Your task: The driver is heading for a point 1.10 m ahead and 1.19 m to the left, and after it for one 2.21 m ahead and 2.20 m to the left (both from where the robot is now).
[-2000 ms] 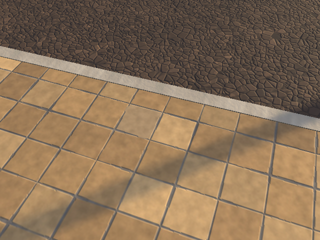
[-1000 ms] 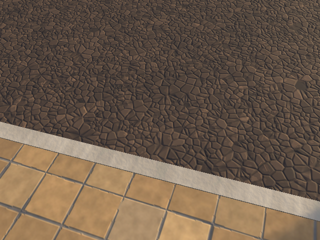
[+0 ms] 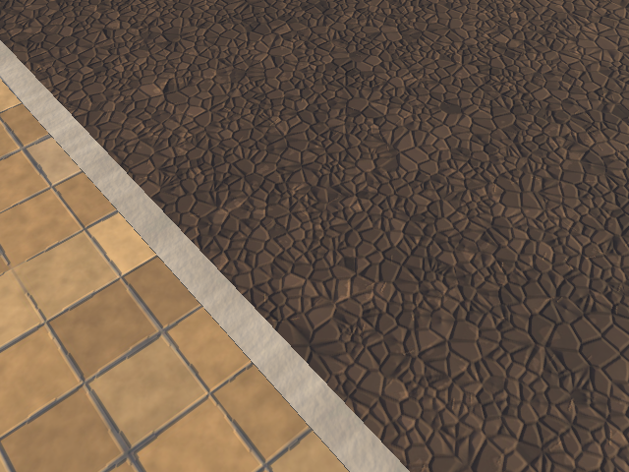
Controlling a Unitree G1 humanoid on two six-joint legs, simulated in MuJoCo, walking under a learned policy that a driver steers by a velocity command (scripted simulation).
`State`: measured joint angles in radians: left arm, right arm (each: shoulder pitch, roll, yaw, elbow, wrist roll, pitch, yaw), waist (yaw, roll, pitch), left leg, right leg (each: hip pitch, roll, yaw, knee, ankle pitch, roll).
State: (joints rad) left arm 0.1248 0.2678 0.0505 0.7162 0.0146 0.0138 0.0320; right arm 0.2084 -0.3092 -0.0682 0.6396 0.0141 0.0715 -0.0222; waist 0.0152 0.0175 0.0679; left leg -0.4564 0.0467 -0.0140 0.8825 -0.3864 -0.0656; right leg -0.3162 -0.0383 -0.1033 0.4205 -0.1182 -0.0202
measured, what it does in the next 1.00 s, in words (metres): walks ahead, turning left: left foot, then right foot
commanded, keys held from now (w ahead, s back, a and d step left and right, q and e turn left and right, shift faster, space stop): q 0.22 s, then w+q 0.78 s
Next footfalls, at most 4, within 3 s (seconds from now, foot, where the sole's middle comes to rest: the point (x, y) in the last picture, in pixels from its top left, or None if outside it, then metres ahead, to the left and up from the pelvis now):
0.10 left None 0.04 0.13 -0.77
0.54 right None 0.16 -0.07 -0.77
1.02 left None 0.32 0.32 -0.77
1.50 right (160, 369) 0.67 0.39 -0.77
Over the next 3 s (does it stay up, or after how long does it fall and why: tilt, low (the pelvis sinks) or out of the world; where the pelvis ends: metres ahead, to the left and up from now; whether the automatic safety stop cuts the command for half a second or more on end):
stays up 0.91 1.02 -0.01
